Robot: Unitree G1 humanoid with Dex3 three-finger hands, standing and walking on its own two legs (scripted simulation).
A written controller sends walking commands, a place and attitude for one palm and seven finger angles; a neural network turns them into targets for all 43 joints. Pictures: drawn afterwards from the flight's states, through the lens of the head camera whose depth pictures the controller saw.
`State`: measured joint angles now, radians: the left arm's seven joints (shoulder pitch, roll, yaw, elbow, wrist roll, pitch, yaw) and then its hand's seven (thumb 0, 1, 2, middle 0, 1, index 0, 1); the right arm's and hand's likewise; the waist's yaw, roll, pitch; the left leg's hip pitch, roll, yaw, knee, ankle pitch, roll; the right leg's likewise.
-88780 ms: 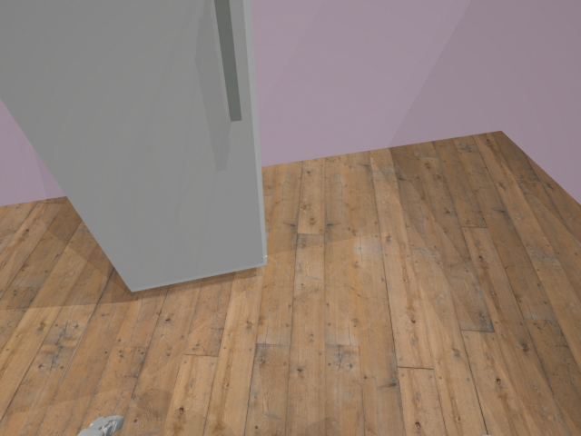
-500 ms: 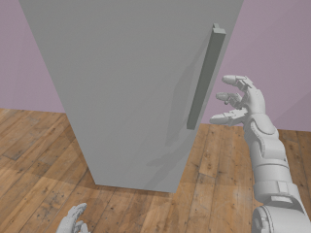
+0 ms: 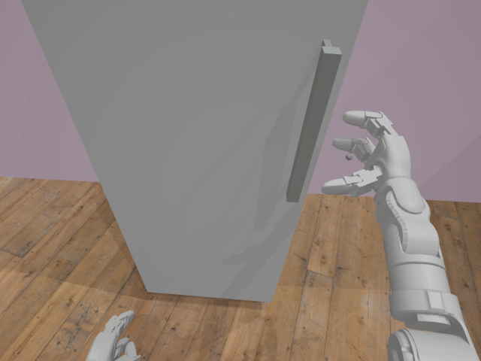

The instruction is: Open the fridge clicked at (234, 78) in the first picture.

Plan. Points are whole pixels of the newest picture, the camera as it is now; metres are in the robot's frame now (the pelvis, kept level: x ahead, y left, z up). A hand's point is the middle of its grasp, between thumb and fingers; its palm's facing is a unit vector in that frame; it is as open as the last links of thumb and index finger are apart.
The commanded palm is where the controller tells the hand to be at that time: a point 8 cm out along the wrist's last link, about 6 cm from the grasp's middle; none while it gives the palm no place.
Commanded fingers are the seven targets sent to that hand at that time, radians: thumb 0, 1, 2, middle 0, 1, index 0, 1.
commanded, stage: feel for the door with the fingertips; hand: right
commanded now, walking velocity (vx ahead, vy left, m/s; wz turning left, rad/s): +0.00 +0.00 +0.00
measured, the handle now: (306, 133) +0.47 -0.09 +0.16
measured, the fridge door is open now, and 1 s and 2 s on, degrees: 2 2 2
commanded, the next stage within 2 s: slide the fingers in behind the handle in 0.94 s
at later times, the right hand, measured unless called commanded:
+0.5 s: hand (330, 150) +0.41 -0.13 +0.17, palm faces +0.05 +1.00 +0.02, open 14.0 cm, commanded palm +0.38 -0.17 +0.17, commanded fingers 0.00 0.50 -0.30 0.30 1.20 0.30 1.20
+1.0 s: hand (327, 147) +0.42 -0.12 +0.17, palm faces +0.04 +1.00 +0.01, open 13.8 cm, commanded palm +0.40 -0.17 +0.17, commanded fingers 0.00 0.50 -0.30 0.30 1.20 0.30 1.20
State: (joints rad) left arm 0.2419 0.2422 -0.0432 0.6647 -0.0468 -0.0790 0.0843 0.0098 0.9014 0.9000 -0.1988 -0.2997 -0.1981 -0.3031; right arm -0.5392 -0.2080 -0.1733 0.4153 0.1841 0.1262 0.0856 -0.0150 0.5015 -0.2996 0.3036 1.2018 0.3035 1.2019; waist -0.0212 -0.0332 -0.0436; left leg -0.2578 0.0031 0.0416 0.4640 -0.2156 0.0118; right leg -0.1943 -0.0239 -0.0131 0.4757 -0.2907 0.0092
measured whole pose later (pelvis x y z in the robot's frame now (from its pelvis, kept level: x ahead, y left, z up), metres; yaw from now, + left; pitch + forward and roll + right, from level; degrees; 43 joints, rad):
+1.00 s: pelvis +0.00 +0.00 +0.00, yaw +0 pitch +1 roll +0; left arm 0.24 0.22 -0.04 0.69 -0.03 -0.07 0.08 0.01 0.90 0.90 -0.20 -0.30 -0.20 -0.30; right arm -0.69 -0.17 -0.14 0.60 0.14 0.11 -0.02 -0.01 0.50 -0.30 0.33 1.22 0.33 1.23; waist 0.00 -0.03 -0.03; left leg -0.28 0.01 0.04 0.46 -0.20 0.01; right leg -0.21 -0.02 -0.01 0.47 -0.28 0.01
